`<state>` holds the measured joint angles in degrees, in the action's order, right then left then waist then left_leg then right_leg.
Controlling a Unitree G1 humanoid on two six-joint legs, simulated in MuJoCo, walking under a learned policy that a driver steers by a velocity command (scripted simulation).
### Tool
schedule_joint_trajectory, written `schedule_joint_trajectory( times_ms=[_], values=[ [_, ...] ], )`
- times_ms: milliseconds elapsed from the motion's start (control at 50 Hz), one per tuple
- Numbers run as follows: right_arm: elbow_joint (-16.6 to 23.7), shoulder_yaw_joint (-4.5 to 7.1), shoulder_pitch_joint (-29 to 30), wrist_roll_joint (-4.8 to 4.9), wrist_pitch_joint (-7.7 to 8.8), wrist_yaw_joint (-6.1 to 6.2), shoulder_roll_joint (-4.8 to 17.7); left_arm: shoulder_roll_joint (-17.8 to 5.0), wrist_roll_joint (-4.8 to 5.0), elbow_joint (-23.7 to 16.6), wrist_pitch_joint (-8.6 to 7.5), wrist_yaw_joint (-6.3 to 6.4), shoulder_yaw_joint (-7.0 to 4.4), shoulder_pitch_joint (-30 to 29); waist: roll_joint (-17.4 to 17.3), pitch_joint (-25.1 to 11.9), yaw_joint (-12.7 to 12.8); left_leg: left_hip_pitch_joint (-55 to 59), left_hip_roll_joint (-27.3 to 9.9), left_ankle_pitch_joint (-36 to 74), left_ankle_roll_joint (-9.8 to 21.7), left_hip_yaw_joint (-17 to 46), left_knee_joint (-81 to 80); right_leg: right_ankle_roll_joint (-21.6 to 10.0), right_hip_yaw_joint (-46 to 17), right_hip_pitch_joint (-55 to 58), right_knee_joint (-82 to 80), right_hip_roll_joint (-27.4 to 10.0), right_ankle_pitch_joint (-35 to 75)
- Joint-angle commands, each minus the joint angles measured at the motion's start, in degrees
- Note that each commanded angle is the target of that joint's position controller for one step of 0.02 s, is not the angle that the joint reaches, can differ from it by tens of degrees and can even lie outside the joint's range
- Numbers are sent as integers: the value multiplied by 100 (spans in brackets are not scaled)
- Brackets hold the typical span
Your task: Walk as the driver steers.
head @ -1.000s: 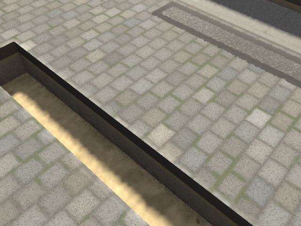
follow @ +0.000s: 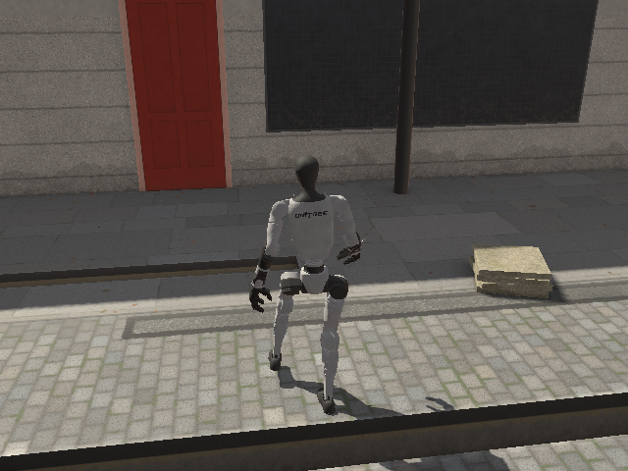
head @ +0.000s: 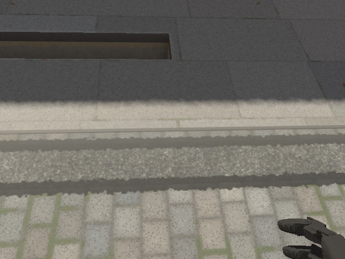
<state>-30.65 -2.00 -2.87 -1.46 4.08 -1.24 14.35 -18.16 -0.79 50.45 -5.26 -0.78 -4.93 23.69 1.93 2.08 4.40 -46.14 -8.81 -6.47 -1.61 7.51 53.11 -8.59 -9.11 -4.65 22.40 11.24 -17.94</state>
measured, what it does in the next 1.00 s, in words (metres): walks ahead, turning left: left foot, then right foot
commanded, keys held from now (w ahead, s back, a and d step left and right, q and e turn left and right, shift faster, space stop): w+e+shift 0.08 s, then w+q+shift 0.92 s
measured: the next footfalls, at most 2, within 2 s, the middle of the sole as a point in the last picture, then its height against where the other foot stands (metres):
left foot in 0.12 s outside the picture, level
right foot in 0.48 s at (190, 216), level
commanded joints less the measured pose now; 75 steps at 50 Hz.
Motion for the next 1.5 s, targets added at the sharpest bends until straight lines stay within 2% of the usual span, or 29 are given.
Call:
schedule_joint_trajectory(
  times_ms=[20, 100, 120, 140, 160, 200, 260, 340, 420, 460, 500, 520, 560, 640, 800, 880, 900, 920, 940, 960, 1000, 1080, 1240, 1300, 1320, 1340, 1360, 1420, 1500],
  values=[
    [85, 256, -470, 117, -98, -108, 582, -1145, -28, -840, -147, -41, -325, -1136, -306, -192, -652, 3731, 498, 599, -42, -587, -1179, -569, -982, -2629, -1386, -947, 522],
    [-659, 728, -3223, 73, -11, 208, 1536, -1170, -195, -934, -41, -88, -344, -1244, -473, -1369, -2029, 5681, 754, -622, -124, -1140, -1830, 130, -632, -1438, 3087, -746, 2947],
    [-859, 709, -3684, -194, 41, 331, 1699, 133, -262, -1185, -134, -33, 31, -1366, -1865, -1151, -1829, 5904, -376, -2384, -242, 509, -2238, 126, -514, -2637, 5341, -436, -809],
    [-819, 740, -3222, -347, 150, 237, 2139, 613, 122, -1462, -184, -25, 230, -161, -3310, -1416, -703, 6011, -1634, -2657, 412, 4878, -4226, 172, -341, -3853, 6536, 96, -1376],
    [-686, 778, -2288, -255, 169, 124, 1648, 215, -17, -1296, -106, -8, 242, -115, -1839, -931, -356, 5502, -1592, -3913, 1051, 5295, -4359, -9, -180, -4468, 6812, -552, -469],
    [-759, 709, -1793, -124, 197, 55, 1051, -157, -195, -1430, -39, -127, 208, -1278, -486, -173, -572, 4313, -860, -2670, 1227, 3040, -4017, 151, 4, -4239, 6198, -955, 252],
    [-1331, 562, -2475, 33, 291, 58, 740, -194, -371, -1882, 101, -225, 277, -2077, -733, 19, -579, 4127, -247, -765, 1171, 1789, -3910, 363, 464, -4378, 5273, -1304, -267],
    [-1400, 668, -2366, 64, 234, 142, 981, -111, -229, -2415, 46, -374, 551, -3009, -434, 165, -555, 3406, 130, 261, 1237, 978, -4679, 701, 899, -3333, 2557, -1315, 811],
    [-1547, 744, -2455, 218, 201, 25, 1250, -283, -137, -2149, 65, -229, 480, -2557, -579, -249, -347, 3284, 23, 2805, 1072, 559, -4348, 596, 1121, -896, 1375, -862, 1527],
    [-1597, 767, -2486, 217, 197, 14, 1364, -609, -200, -1731, 49, -8, 275, -1174, -511, -1081, 352, 3331, 283, 3756, 829, 314, -2112, 468, 1045, 681, 947, -820, 1168],
    [-1355, 604, -2418, 116, 219, 54, 477, -1154, -434, -1472, 8, 225, 44, 456, 704, -2147, 685, 1463, 913, -1762, 802, 95, 1247, 365, -1227, 2807, 881, -3083, -1250],
    [-1042, 572, -2821, 369, 123, 85, 471, -1313, -419, -1609, 88, 233, 28, 55, 1393, -2412, 230, 428, 1140, -1941, 769, -131, 2526, 62, -4009, 2674, -562, -3944, -2399],
    [-1114, 595, -1965, 87, -48, 61, 677, -364, -235, -1601, 54, 182, 165, -765, 259, -705, 6, -38, 597, -915, 694, -331, 2458, -157, -2466, 1200, -748, -3315, -1780],
    [-1020, 545, -1496, -5, -345, -144, 311, -15, -62, -1029, -172, 118, 215, -490, 299, 54, -448, 160, 159, -941, 606, -333, 1962, 74, -249, 157, -1048, -2734, 1337],
    [-257, 334, 313, -1, -363, -490, 359, -452, -20, -561, -273, 154, 161, -368, -80, 456, -568, 1478, 751, 1083, 934, -1696, -774, 656, 2380, -217, -1513, -2076, 4879],
    [-852, 585, -1780, -15, -360, -318, 1036, -1203, -91, -700, 20, 305, -17, -518, 396, -812, -1759, 3980, 1466, 148, 1403, -1688, -996, 720, 2282, 198, 1704, -2507, 8010],
    [-1240, 765, -2955, -22, -356, -184, 1335, -1218, -142, -808, 108, 272, -23, -726, 108, -1271, -2214, 5526, 1494, -204, 1601, -1270, -1368, 678, 2213, -694, 3640, -2366, 6725],
    [-1278, 958, -2694, 168, -453, -24, 1665, -726, -186, -814, 95, 159, 53, -823, -1168, -934, -1866, 6227, 1032, -421, 1756, -377, -1696, 838, 2166, -2265, 6097, -1149, 435],
    [-883, 1047, -2068, -52, -535, -12, 2439, -459, -94, -1548, 9, 140, 214, -96, -1960, -1838, -911, 7617, -481, -184, 2985, 2967, -2421, 1105, 1226, -4353, 7848, -774, -1208],
    [-638, 1050, -2186, 15, -554, 63, 2166, -763, -141, -1659, -128, 164, 229, -668, -637, -2140, -1369, 7452, -706, -1244, 3101, 3932, -3402, 1070, 397, -4784, 7655, -996, -628],
    [-903, 893, -1917, 36, -421, 177, 1573, -666, -188, -1689, -184, 177, 304, -1025, 263, -446, -734, 5275, -356, -1106, 2550, 3218, -3892, 1009, 354, -4387, 6099, -1563, -277],
    [-895, 723, -1691, 77, -89, 156, 1265, -422, -359, -1747, 297, 161, 395, -1072, 235, 132, -153, 2846, 512, -25, 2324, 1903, -4021, 1303, 552, -3153, 4526, -1828, -638],
    [-996, 856, -1995, 205, -67, 73, 1568, -277, -122, -2394, 305, 23, 508, -2559, -406, 11, -775, 2900, 969, 1869, 1479, 1673, -3876, 1112, 898, -1425, 1321, -1139, 2285],
    [-803, 973, -1270, 134, -140, 121, 1968, -836, -124, -1779, 228, 96, 237, -268, -327, -1032, 619, 2815, 1061, 3473, 1061, 1490, -1360, 965, 627, 969, 1397, -988, 926],
    [-659, 907, -1112, 100, -101, 95, 1697, -1317, -102, -1624, 194, 209, 10, 973, 122, -1684, 1169, 2377, 1370, 2401, 888, 1087, 543, 804, 10, 2074, 1011, -1719, -658],
    [-591, 649, -1486, 66, -64, 129, 608, -1444, -185, -1578, 151, 291, -1, 1164, 1551, -1931, 728, 1093, 1752, -2625, 790, 517, 2445, 830, -1807, 2984, 671, -3242, -1697],
    [-472, 551, -2107, 134, -32, 82, 718, -1528, -176, -1686, 152, 229, -9, 413, 2137, -2051, 95, 275, 1846, -2151, 762, 320, 2977, 346, -4515, 2514, -366, -3628, -817],
    [-687, 579, -1219, -40, -146, -25, 1032, -557, -125, -1421, 133, 16, 120, -280, 165, -337, -104, 482, 1149, -1044, 677, 158, 2327, -241, -2436, 357, -567, -2735, -773],
    [-234, 458, -490, -176, -357, -22, 783, -599, 124, -805, -62, -77, 112, 241, 497, 315, -459, 182, 742, -1235, 452, -21, 967, -408, -1713, -220, -817, -2315, 589]
  ],
)
Over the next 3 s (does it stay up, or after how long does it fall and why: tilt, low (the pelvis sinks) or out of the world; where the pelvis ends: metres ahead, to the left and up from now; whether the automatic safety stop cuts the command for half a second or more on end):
stays up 2.67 0.88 -0.01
